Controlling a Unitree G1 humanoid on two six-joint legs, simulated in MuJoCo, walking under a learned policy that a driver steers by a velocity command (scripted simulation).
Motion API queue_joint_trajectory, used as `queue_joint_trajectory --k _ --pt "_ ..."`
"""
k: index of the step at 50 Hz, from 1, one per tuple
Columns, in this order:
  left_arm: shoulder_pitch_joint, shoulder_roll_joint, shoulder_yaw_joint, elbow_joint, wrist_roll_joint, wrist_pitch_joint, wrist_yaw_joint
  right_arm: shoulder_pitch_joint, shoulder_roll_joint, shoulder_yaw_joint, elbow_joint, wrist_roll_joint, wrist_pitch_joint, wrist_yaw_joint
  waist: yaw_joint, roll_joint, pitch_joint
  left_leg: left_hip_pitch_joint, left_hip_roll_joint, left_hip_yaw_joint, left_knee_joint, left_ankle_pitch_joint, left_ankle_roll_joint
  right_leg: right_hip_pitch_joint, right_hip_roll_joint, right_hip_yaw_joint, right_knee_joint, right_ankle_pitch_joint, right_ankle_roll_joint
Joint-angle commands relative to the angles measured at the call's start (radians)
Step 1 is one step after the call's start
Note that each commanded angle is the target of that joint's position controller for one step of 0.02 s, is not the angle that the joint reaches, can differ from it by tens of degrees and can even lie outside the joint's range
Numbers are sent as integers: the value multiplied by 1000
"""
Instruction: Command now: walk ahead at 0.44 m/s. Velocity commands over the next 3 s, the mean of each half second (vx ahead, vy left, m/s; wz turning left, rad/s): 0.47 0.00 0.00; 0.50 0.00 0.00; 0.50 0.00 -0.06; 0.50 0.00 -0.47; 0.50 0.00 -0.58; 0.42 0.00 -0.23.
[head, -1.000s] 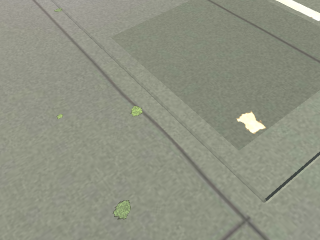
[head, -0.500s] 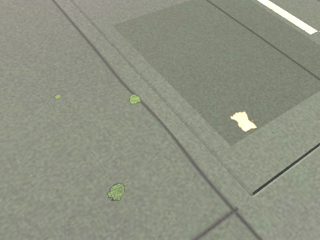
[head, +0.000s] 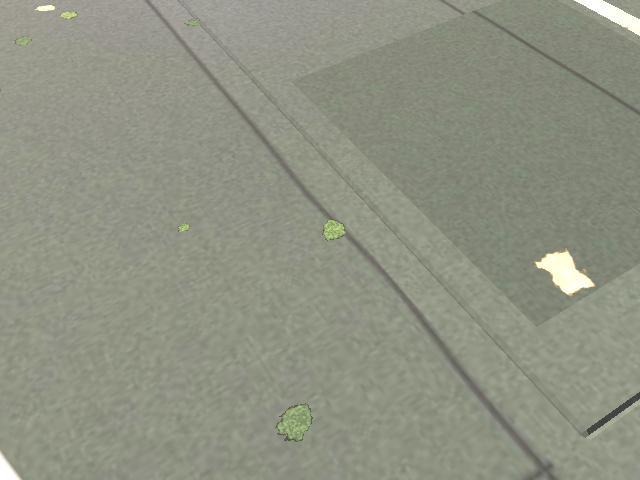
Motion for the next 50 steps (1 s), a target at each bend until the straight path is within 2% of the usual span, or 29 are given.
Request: queue_joint_trajectory --k 1,3,5,6,7,8,9,10,11,12,13,14,17,21,24,27,30,32,33,34,35,36,37,38,39,41,43,46,50 --pt "23 198 38 -40 -11 -7 3 -222 -31 9 -133 8 -26 17 20 -142 160 11 -31 35 -113 39 13 -147 -227 98 -91 180 -156" --pt "24 207 44 -39 -19 -2 1 -219 -53 6 -142 10 -27 23 -1 -150 157 36 -34 26 -160 0 42 -91 -257 97 -55 255 -144" --pt "9 227 53 -44 -18 6 -1 -142 -95 -10 -131 8 -28 21 -64 -176 89 169 -71 48 -174 -57 79 -48 -267 77 65 583 -124" --pt "-5 228 54 -47 -13 14 0 -7 -130 -31 -95 8 -25 14 -142 -172 -3 348 -102 71 -178 -67 110 -69 -237 36 232 785 -103" --pt "-3 210 47 -57 -4 17 3 175 -174 -54 -43 12 -20 2 -226 -155 -126 615 -84 50 -155 -72 141 -190 -192 6 453 792 -71" --pt "76 103 14 -99 11 7 -2 324 -279 -78 -14 -16 -13 -9 -224 69 -321 1035 188 -335 -155 -207 265 -553 -83 -23 853 428 -14" --pt "109 40 -5 -87 -6 -20 -5 368 -252 -64 10 -14 -12 -1 -203 246 -458 1088 324 -742 -377 -473 340 -700 57 107 1064 -278 0" --pt "-21 166 31 -116 -44 -37 -11 296 -171 -37 9 -14 -19 -1 -208 181 -275 947 288 -679 -446 -517 282 -800 -2 149 1160 -255 -19" --pt "-101 190 39 -145 -55 -47 -11 205 -143 -27 -2 -10 -23 -1 -178 130 -135 796 258 -537 -461 -439 251 -836 -55 105 1151 -162 -38" --pt "-133 177 39 -147 -41 -49 -6 140 -119 -19 -9 -13 -26 -1 -146 54 -70 658 218 -423 -481 -320 238 -799 -100 85 1102 -74 -40" --pt "-123 158 43 -143 -28 -42 -4 97 -97 -14 -14 -23 -32 1 -108 59 -33 553 175 -329 -509 -230 229 -741 -132 86 1052 -8 -37" --pt "-97 135 41 -135 -24 -30 -7 74 -82 -11 -13 -31 -36 2 -79 76 -32 494 152 -284 -540 -199 231 -685 -149 90 1032 26 -33" --pt "-111 105 38 -145 -15 0 -5 77 -88 -13 12 -21 -54 1 -51 52 12 415 139 -198 -607 -115 261 -695 -163 73 956 74 -3" --pt "-264 108 36 -204 0 -6 -9 133 -118 -17 44 -20 -50 -18 -84 16 67 442 118 -121 -634 -42 257 -791 -157 61 702 286 34" --pt "-385 85 22 -238 -5 -22 -25 188 -144 -21 65 -12 -42 -29 -131 5 81 454 99 -62 -638 -23 234 -732 -113 13 503 418 34" --pt "-463 92 18 -273 -13 -28 -42 253 -157 -25 99 -1 -27 -32 -157 3 92 563 139 -62 -602 -11 229 -748 -95 22 409 423 19" --pt "-484 118 24 -298 -12 -32 -57 269 -166 -31 115 2 -6 -36 -141 13 75 689 187 -77 -526 77 207 -753 -78 29 356 318 -18" --pt "-406 153 38 -286 -14 -32 -59 250 -182 -36 114 -1 6 -39 -89 45 16 733 184 -68 -410 321 185 -632 -35 -6 347 227 -48" --pt "-274 186 59 -249 -13 -32 -53 234 -175 -32 111 -5 15 -40 -16 41 -68 712 141 -33 -241 470 162 -455 2 -42 328 226 -76" --pt "-100 241 82 -205 -8 -28 -43 248 -138 -14 96 -18 18 -43 50 6 -209 571 88 4 9 369 129 -167 -63 23 371 240 -119" --pt "4 355 109 -185 11 -23 -39 381 -13 24 72 -22 -1 -31 3 -232 -370 152 -76 35 418 -54 52 241 -328 493 332 64 -288" --pt "20 274 87 -180 -1 -23 -43 353 -41 23 90 -9 -26 -27 26 -272 -424 -8 -141 -111 570 -543 49 293 -384 773 150 -58 -323" --pt "-57 218 66 -191 -5 -26 -43 257 -136 -3 64 22 -43 -21 23 -202 -260 -107 -75 -137 634 -505 69 179 -354 636 132 -100 -265" --pt "-136 190 58 -209 -2 -26 -40 187 -139 -1 44 28 -51 -22 -2 -133 -158 -107 -17 -103 597 -413 81 34 -317 497 117 -32 -233" --pt "-194 163 49 -214 3 -27 -41 151 -129 -3 39 12 -51 -26 -30 -79 -81 -77 24 -84 526 -338 77 -102 -277 393 87 67 -218" --pt "-240 134 41 -218 15 -37 -44 182 -102 -6 55 -2 -28 -29 -83 -109 -51 36 67 -89 446 -250 66 -239 -223 285 27 177 -203" --pt "-231 147 45 -203 8 -48 -44 197 -70 0 61 -8 -8 -32 -102 -99 -38 50 74 -76 397 -216 45 -285 -212 217 -13 264 -221" --pt "-192 173 53 -176 5 -47 -31 98 -65 1 24 -19 -3 -35 -85 -76 7 -36 80 -68 239 -86 11 -270 -203 151 -46 333 -227" --pt "-144 189 55 -149 -4 -34 -16 -38 -35 13 -10 -16 -19 -21 -39 -79 38 3 42 -25 -31 123 6 -257 -159 60 -60 313 -187"
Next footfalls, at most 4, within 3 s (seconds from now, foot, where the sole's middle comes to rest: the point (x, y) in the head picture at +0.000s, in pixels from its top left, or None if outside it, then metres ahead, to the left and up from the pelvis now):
0.14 left None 0.25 0.16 -0.78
0.68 right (414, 448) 0.57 -0.08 -0.78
1.22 left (316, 319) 0.88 0.15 -0.78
1.76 right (416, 234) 1.16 -0.10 -0.78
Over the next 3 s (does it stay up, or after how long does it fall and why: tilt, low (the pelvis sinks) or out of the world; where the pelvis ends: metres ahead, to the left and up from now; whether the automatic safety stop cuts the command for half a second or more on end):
stays up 1.58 -0.28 0.00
